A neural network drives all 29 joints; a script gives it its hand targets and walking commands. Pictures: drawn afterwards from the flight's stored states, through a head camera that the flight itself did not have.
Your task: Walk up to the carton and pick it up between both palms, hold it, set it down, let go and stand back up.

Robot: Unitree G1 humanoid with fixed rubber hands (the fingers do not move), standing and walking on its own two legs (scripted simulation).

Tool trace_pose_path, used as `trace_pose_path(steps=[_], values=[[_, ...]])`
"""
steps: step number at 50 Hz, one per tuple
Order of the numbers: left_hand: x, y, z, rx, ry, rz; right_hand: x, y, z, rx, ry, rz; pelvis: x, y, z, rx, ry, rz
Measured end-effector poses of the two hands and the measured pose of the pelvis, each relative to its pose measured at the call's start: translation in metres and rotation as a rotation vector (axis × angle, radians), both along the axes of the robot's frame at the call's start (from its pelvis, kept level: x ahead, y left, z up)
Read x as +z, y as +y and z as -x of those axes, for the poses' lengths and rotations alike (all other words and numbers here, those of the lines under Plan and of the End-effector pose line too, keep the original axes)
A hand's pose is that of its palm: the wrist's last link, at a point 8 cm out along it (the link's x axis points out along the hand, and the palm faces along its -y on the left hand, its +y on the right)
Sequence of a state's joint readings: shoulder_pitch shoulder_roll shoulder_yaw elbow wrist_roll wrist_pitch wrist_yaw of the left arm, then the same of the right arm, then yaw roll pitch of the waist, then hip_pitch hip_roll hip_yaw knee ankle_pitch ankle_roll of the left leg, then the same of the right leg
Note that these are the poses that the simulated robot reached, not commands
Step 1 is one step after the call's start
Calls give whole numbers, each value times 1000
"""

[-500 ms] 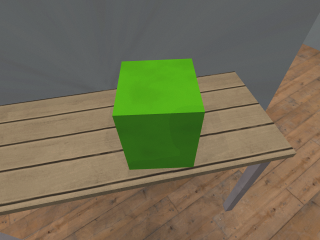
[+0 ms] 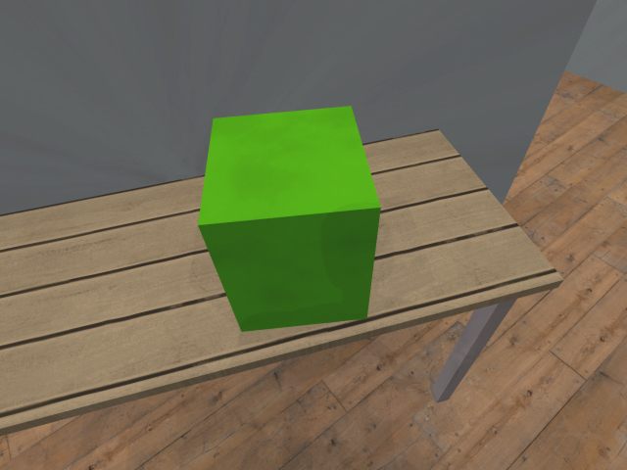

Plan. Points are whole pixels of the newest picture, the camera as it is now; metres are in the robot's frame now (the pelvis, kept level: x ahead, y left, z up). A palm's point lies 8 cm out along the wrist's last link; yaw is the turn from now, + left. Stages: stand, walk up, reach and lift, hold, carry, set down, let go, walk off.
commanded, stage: walk up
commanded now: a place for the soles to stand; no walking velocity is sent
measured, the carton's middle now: (294, 223) +0.46 +0.06 +0.05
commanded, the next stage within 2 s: stand in 0.44 s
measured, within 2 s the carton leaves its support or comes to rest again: neither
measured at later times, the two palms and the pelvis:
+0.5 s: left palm out of the picture +0.09 +0.25 -0.11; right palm out of the picture +0.04 -0.26 -0.12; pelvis +0.01 +0.00 +0.01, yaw -4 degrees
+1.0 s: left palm (156, 461) +0.16 +0.25 -0.11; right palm out of the picture +0.14 -0.28 -0.13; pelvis -0.01 +0.00 -0.02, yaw +3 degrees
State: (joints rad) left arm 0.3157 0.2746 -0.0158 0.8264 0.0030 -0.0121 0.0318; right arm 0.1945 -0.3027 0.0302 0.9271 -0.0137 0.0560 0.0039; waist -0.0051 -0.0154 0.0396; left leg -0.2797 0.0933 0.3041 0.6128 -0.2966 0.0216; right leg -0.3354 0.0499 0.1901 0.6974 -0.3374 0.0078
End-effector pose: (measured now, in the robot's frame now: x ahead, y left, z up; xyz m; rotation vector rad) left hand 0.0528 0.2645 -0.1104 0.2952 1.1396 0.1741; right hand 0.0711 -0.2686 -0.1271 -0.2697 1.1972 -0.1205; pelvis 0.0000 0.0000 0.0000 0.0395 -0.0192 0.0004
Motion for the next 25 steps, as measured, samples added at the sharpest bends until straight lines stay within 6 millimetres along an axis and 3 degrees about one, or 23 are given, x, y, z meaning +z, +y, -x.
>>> trace_pose_path(steps=[10,18,25], values=[[-2,2,-13,-33,-12,-4,-2,-1,14,-32,3,8,-3,1,-1,-40,-10,-5],[1,-8,-13,-44,18,15,1,0,12,-47,-4,-16,2,0,-4,-54,1,3],[2,-11,-32,-75,-3,34,3,8,32,-76,39,-19,7,2,-8,-65,-1,5]])
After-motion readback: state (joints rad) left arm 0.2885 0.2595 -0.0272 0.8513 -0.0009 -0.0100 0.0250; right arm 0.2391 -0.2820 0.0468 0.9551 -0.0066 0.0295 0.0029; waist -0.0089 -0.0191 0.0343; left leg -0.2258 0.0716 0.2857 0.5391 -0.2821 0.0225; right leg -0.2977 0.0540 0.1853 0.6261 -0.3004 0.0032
